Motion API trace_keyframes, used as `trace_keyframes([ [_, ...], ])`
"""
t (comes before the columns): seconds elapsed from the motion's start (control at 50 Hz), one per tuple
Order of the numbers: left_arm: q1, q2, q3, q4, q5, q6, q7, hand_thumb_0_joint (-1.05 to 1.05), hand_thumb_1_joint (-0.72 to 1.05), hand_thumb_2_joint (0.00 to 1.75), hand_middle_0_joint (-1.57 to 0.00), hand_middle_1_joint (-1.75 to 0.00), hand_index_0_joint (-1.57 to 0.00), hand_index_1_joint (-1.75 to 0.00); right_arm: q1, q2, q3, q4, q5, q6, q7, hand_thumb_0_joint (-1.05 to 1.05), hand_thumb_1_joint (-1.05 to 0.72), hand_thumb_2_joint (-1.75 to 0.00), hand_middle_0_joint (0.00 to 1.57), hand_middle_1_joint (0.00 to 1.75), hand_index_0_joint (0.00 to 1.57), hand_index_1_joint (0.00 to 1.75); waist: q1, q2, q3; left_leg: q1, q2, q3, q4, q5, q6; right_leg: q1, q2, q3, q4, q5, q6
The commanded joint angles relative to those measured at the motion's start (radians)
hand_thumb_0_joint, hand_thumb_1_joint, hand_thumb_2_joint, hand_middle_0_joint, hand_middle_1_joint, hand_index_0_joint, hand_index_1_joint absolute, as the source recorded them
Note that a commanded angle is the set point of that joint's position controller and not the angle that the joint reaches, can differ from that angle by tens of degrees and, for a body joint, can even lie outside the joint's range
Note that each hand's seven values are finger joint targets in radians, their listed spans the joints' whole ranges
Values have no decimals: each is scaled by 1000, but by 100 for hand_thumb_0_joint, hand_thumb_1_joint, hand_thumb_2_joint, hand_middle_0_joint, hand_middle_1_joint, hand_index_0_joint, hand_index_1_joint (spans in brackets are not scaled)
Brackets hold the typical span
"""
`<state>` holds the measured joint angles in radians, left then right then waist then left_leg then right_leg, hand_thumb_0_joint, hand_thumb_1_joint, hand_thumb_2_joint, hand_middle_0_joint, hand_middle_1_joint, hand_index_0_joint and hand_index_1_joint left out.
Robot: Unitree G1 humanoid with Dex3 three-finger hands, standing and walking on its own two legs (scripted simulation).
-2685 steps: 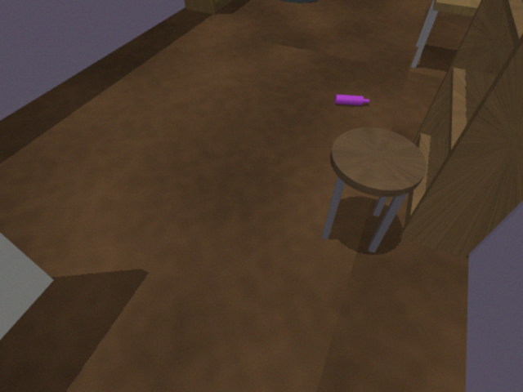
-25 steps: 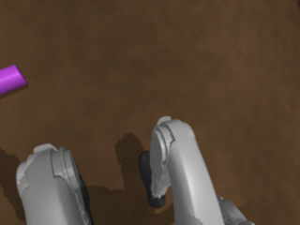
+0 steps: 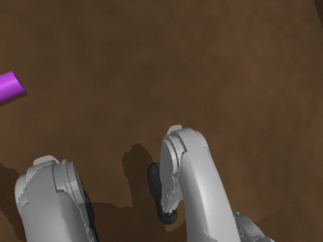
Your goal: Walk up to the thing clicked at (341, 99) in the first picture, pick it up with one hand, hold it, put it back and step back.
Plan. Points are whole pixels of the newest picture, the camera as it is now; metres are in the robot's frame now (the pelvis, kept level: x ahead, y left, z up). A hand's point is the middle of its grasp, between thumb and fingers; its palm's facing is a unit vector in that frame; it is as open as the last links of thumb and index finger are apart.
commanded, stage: rise first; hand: left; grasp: from above
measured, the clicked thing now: out of the picture +0.49 +0.37 -0.28
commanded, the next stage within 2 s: none
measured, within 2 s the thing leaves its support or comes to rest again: neither
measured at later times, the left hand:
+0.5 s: hand out of the picture +0.45 +0.38 -0.16, palm faces -0.39 -0.20 -0.90, open 14.0 cm
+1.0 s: hand out of the picture +0.45 +0.38 -0.17, palm faces -0.39 -0.20 -0.90, open 14.0 cm
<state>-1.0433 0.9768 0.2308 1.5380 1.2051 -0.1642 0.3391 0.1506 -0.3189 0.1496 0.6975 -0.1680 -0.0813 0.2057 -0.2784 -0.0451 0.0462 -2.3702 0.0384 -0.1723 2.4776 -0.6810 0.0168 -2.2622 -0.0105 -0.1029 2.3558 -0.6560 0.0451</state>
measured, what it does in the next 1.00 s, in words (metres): stands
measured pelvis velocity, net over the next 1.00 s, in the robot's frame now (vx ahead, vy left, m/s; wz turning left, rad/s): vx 0.00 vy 0.00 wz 0.00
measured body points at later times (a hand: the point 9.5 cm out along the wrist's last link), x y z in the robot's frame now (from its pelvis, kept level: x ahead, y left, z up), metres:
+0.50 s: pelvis +0.00 +0.00 +0.00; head +0.25 +0.10 +0.36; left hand +0.47 +0.39 -0.11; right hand +0.06 -0.27 -0.09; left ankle +0.07 +0.13 -0.28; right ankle +0.11 -0.13 -0.28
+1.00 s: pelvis +0.00 +0.00 +0.00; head +0.25 +0.10 +0.36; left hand +0.47 +0.39 -0.12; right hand +0.05 -0.27 -0.08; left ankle +0.07 +0.13 -0.28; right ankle +0.11 -0.13 -0.28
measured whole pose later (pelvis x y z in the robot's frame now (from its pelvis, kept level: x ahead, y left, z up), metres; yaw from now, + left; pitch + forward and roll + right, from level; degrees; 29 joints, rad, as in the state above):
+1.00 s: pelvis +0.00 +0.00 +0.00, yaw +0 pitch +32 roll -11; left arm -1.04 0.97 0.23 1.54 1.20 -0.16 0.35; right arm 0.15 -0.32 0.15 0.70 -0.17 -0.10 0.22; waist -0.28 -0.04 0.05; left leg -2.37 0.03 -0.17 2.48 -0.68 0.02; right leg -2.26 -0.01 -0.10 2.36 -0.66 0.05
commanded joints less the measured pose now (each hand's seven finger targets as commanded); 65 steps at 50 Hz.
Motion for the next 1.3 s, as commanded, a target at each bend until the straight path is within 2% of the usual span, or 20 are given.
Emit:
trace_keyframes([
  [0.0, -264, 306, 12, -147, -5, -1, 51, 0, -54, 100, -8, -104, -8, -104, 208, -267, -80, 11, -4, 2, -9, 0, -89, -89, 20, 30, 20, 30, 5, 415, -678, 528, -15, 96, -260, 174, 4, 307, 47, -90, -199, 194, -74],
  [0.02, -265, 303, 17, -131, -3, 0, 52, 0, -54, 100, -8, -104, -8, -103, 216, -274, -79, 6, -9, -1, -9, 0, -88, -89, 20, 30, 20, 30, -14, 399, -669, 526, -16, 93, -256, 177, 6, 309, 47, -94, -203, 198, -71],
  [0.06, -259, 314, 25, -142, -4, 1, 54, 0, -53, 99, -7, -104, -8, -104, 213, -277, -85, 9, -3, -5, -8, 0, -89, -89, 20, 30, 20, 30, 7, 423, -682, 554, -14, 85, -270, 182, -1, 293, 45, -95, -189, 198, -76],
  [0.1, -253, 302, 25, -147, -6, 2, 49, 0, -53, 99, -8, -103, -8, -103, 215, -283, -89, -2, -5, -10, -5, 0, -88, -89, 20, 30, 20, 30, -7, 426, -669, 557, -14, 84, -271, 184, -1, 285, 42, -96, -192, 198, -72],
  [0.2, -259, 323, 30, -192, -7, 0, 45, 0, -53, 99, -8, -103, -8, -103, 222, -276, -92, 5, -5, -10, -1, 0, -89, -89, 20, 30, 20, 30, 4, 428, -701, 554, -16, 97, -255, 199, 3, 312, 44, -88, -199, 213, -71],
  [0.3, -238, 252, 0, -173, -19, 5, 38, 0, -53, 98, -7, -103, -7, -103, 224, -276, -100, 9, 0, -9, 3, 0, -88, -89, 20, 30, 20, 30, -10, 407, -674, 552, -15, 84, -269, 197, 0, 282, 43, -94, -194, 211, -73],
  [0.34, -248, 286, 12, -186, -15, 1, 43, 0, -54, 100, -8, -102, -7, -102, 217, -272, -99, 15, 6, -6, 2, 0, -88, -89, 20, 30, 20, 30, 13, 428, -683, 550, -16, 88, -272, 185, -1, 278, 43, -90, -194, 199, -77],
  [0.56, -283, 281, 5, -142, 2, 2, 52, 0, -53, 98, -8, -104, -8, -103, 221, -274, -94, 6, 1, -14, 3, 0, -88, -89, 20, 30, 20, 30, -14, 404, -669, 543, -18, 95, -253, 196, 4, 296, 43, -87, -201, 212, -72],
  [0.64, -251, 292, 17, -140, -6, 6, 54, 0, -53, 99, -8, -103, -8, -103, 222, -273, -90, 9, 0, -14, 5, 0, -88, -89, 20, 30, 20, 30, 4, 404, -690, 552, -20, 97, -260, 202, 2, 315, 45, -89, -202, 213, -72],
  [0.68, -262, 270, -1, -140, -6, 9, 50, 0, -53, 99, -7, -104, -8, -104, 217, -268, -92, 12, -2, -13, 6, 0, -88, -89, 20, 30, 20, 30, -5, 406, -687, 542, -16, 96, -255, 196, 3, 307, 47, -89, -203, 210, -73],
  [0.76, -253, 293, 12, -156, -7, 10, 47, 0, -53, 98, -7, -104, -7, -103, 219, -276, -91, 5, 0, -10, 4, 0, -88, -89, 20, 30, 20, 30, 2, 407, -701, 546, -18, 95, -259, 209, 3, 319, 45, -89, -197, 220, -73],
  [0.82, -258, 294, 14, -138, -8, 6, 45, 0, -53, 99, -8, -103, -8, -103, 214, -279, -87, -2, -3, -9, 4, 0, -88, -89, 20, 30, 20, 30, -12, 394, -669, 523, -18, 95, -251, 188, 7, 315, 45, -89, -204, 206, -70],
  [0.86, -241, 297, 22, -137, -6, 5, 51, 0, -53, 99, -7, -103, -7, -102, 204, -275, -85, 0, -4, -7, 3, 0, -88, -89, 20, 30, 20, 30, 4, 396, -689, 533, -18, 94, -255, 188, 5, 320, 47, -90, -201, 205, -72],
  [0.94, -256, 262, -10, -136, -7, -2, 47, 0, -53, 99, -7, -103, -8, -103, 217, -269, -83, 11, -3, -11, 5, 0, -88, -89, 20, 30, 20, 30, -12, 411, -658, 529, -19, 93, -256, 185, 3, 300, 47, -90, -198, 203, -74],
  [0.96, -252, 312, 33, -130, -5, -2, 55, 0, -52, 98, -8, -103, -8, -103, 217, -282, -88, 6, -7, -9, 2, 0, -88, -89, 20, 30, 20, 30, -13, 392, -673, 525, -17, 89, -255, 181, 6, 313, 48, -94, -204, 198, -71],
  [1.0, -259, 333, 40, -157, 3, -5, 59, 0, -52, 98, -8, -102, -8, -102, 218, -285, -87, -1, -6, -10, 1, 0, -88, -89, 20, 30, 20, 30, -3, 409, -693, 540, -17, 90, -251, 193, 4, 316, 45, -92, -196, 207, -72],
  [1.04, -277, 268, -4, -168, -2, -8, 59, 0, -53, 99, -7, -103, -7, -103, 214, -266, -81, 14, -9, -11, 4, 0, -88, -89, 20, 30, 20, 30, -9, 436, -686, 542, -18, 91, -261, 188, 1, 304, 48, -94, -194, 208, -74],
  [1.14, -225, 299, 23, -125, 4, 3, 56, 0, -53, 100, -8, -101, -8, -102, 220, -288, -93, 3, -4, -15, 6, 0, -88, -89, 20, 30, 20, 30, -5, 411, -668, 550, -18, 84, -265, 182, 0, 285, 43, -95, -190, 195, -73],
  [1.22, -279, 267, 4, -185, -9, 0, 56, 0, -52, 98, -7, -103, -8, -102, 213, -273, -92, 5, -2, -17, 7, 0, -88, -89, 20, 30, 20, 30, -3, 442, -702, 573, -16, 84, -268, 200, -3, 289, 44, -96, -190, 213, -75],
  [1.28, -230, 276, 15, -116, -5, 6, 57, 0, -52, 98, -7, -103, -8, -102, 218, -281, -92, 7, -3, -16, 8, 0, -88, -89, 20, 30, 20, 30, -14, 396, -677, 536, -20, 91, -254, 200, 3, 303, 45, -93, -195, 216, -72],
])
